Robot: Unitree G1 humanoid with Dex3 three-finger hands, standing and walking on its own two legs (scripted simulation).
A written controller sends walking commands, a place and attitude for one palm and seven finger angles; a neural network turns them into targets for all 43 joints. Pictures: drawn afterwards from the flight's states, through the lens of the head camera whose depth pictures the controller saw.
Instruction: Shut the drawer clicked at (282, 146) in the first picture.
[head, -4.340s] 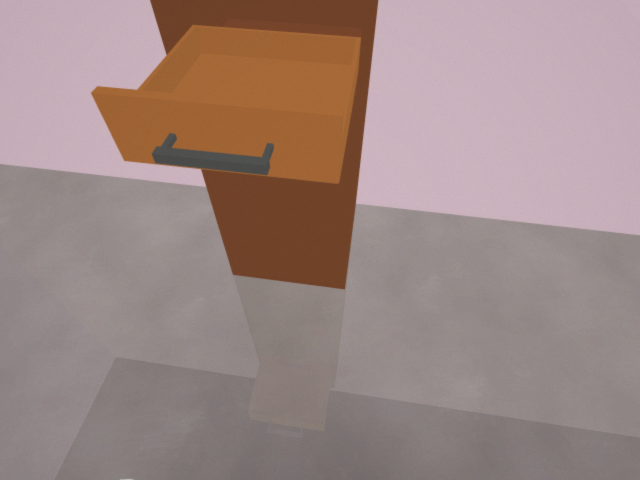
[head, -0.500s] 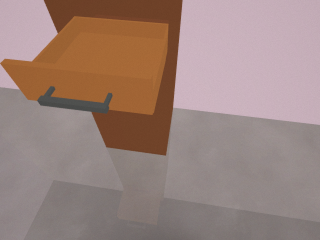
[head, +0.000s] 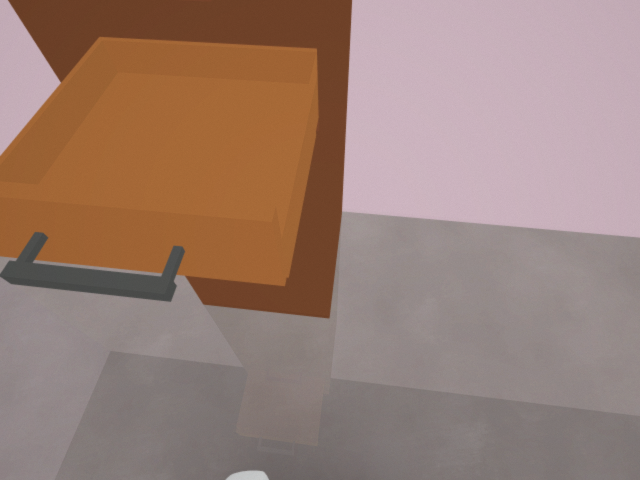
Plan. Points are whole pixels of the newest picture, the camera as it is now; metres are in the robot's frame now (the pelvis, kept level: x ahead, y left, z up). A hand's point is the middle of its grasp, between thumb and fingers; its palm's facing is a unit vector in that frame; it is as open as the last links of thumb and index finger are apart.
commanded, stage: come to a stop and stand still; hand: left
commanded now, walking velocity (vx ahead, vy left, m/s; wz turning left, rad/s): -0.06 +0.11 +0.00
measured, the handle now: (97, 264) +0.31 +0.26 +0.10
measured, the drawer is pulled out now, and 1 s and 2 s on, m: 0.29 0.29 0.29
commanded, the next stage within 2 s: look again from close up in 0.54 s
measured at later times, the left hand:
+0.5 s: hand out of the picture +0.06 +0.20 -0.15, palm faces -0.01 -0.95 -0.31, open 7.4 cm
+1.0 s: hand out of the picture +0.01 +0.19 -0.16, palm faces -0.02 -0.97 -0.25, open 7.4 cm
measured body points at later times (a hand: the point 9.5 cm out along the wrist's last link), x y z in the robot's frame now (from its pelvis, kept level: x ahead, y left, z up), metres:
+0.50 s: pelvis +0.00 +0.00 +0.00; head +0.01 -0.03 +0.44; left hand +0.06 +0.25 -0.13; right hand +0.07 -0.23 -0.16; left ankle +0.00 +0.13 -0.73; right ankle -0.04 -0.09 -0.73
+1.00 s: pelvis -0.04 +0.00 +0.01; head -0.03 -0.02 +0.46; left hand +0.01 +0.24 -0.14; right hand -0.03 -0.26 -0.15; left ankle +0.00 +0.13 -0.73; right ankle -0.04 -0.09 -0.73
